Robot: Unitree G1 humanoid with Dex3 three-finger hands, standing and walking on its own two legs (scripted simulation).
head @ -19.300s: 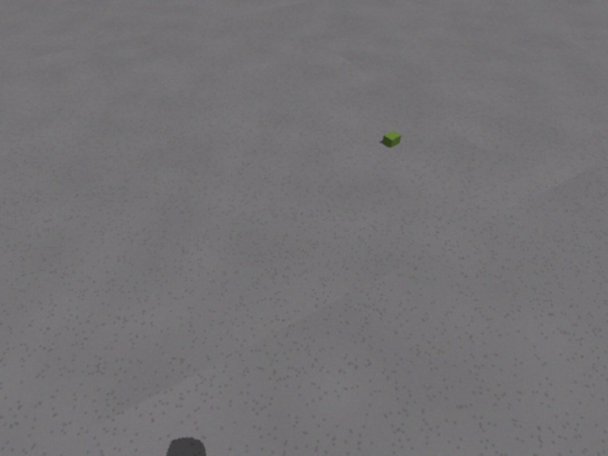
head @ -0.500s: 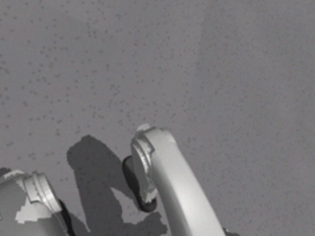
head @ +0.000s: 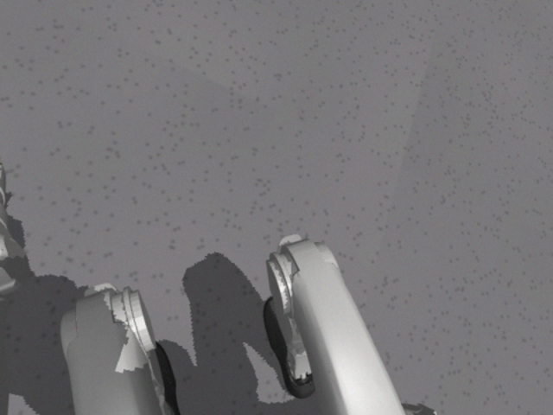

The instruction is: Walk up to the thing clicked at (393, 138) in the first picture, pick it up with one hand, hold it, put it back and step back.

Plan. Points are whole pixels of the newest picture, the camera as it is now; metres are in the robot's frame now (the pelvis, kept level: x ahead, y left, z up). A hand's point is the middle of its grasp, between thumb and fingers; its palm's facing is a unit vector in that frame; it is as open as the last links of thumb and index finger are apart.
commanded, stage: lift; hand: left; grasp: from above
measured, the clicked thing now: out of the picture +0.49 +0.35 -0.17
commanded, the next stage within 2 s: hold in 1.30 s
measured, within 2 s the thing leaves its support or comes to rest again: neither
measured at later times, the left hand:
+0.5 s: hand out of the picture +0.38 +0.31 +0.08, palm faces -0.08 -0.44 -0.90, open 9.0 cm
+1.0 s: hand out of the picture +0.36 +0.28 +0.24, palm faces -0.13 -0.45 -0.88, open 9.1 cm
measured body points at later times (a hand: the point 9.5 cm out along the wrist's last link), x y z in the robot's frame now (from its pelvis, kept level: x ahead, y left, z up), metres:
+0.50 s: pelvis +0.00 -0.02 +0.15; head +0.15 +0.01 +0.58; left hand +0.38 +0.32 +0.13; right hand +0.11 -0.29 +0.03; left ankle +0.06 +0.14 -0.33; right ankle +0.10 -0.13 -0.33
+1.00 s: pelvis +0.05 -0.01 +0.31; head +0.13 +0.00 +0.75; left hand +0.36 +0.30 +0.29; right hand +0.16 -0.26 +0.18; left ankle +0.06 +0.14 -0.33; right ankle +0.10 -0.13 -0.33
